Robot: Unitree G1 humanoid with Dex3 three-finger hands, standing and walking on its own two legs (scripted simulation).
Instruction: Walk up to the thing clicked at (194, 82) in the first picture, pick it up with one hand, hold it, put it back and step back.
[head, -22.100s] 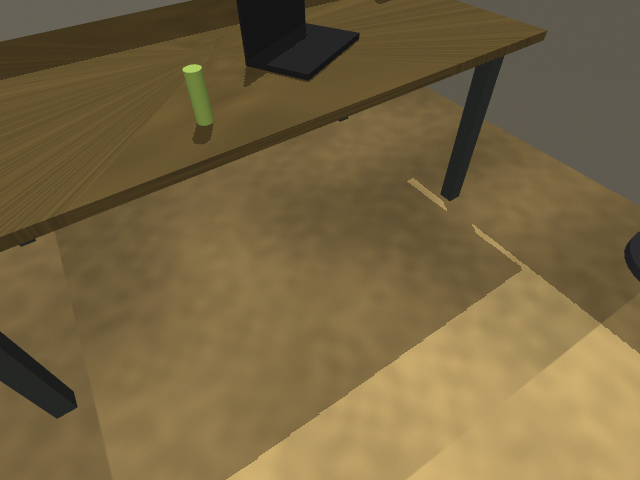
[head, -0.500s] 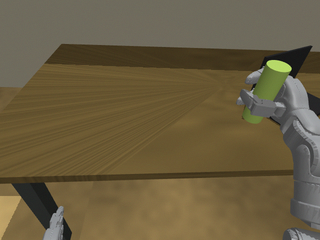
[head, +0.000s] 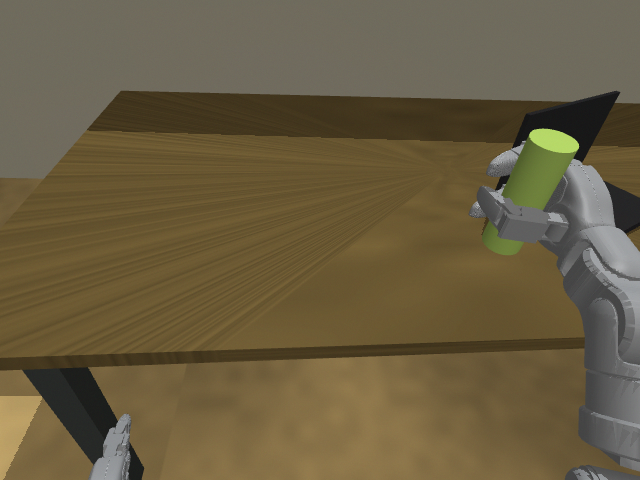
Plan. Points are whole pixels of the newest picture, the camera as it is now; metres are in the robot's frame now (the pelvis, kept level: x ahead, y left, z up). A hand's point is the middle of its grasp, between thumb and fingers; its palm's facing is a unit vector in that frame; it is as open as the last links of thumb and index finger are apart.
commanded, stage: hold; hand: right
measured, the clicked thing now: (524, 197) +0.33 -0.19 +0.26
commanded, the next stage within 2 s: crouch in 1.66 s
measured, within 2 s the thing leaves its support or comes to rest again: neither
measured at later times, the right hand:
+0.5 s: hand (507, 201) +0.32 -0.17 +0.26, palm faces +0.05 +1.00 -0.01, open 5.4 cm
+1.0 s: hand (502, 197) +0.33 -0.17 +0.26, palm faces +0.06 +1.00 +0.00, open 5.4 cm
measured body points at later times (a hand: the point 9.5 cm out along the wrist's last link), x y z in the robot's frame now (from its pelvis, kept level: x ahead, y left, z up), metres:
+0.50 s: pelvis -0.01 +0.00 +0.00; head -0.06 +0.03 +0.45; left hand +0.16 +0.26 -0.07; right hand +0.31 -0.22 +0.26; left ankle +0.02 +0.13 -0.73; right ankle +0.02 -0.14 -0.73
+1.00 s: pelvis -0.01 +0.00 +0.00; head -0.06 +0.03 +0.45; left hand +0.17 +0.26 -0.07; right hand +0.32 -0.22 +0.26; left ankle +0.02 +0.13 -0.73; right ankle +0.02 -0.14 -0.73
